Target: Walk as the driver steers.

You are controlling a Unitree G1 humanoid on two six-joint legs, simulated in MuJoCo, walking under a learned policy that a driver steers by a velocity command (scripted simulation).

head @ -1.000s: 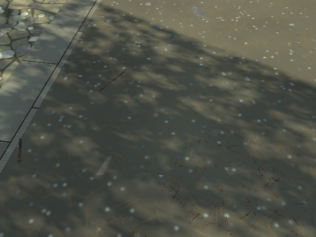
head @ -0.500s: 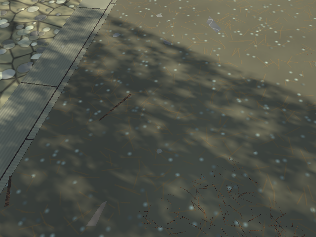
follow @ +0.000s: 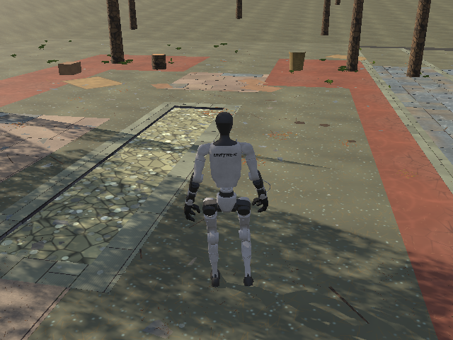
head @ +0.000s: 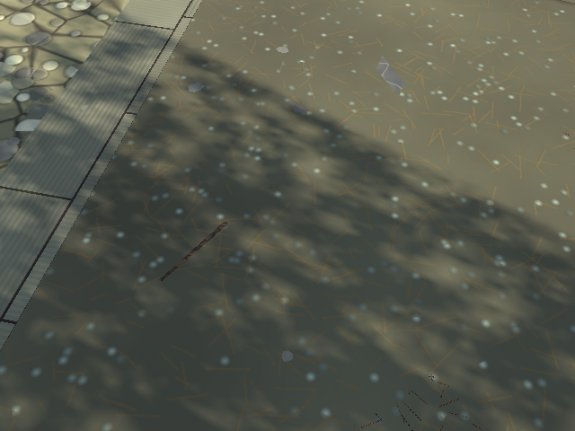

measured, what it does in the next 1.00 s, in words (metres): walks ahead: right foot, then left foot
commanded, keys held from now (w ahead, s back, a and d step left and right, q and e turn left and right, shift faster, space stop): w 0.56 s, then w+q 0.06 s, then q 0.20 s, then e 0.18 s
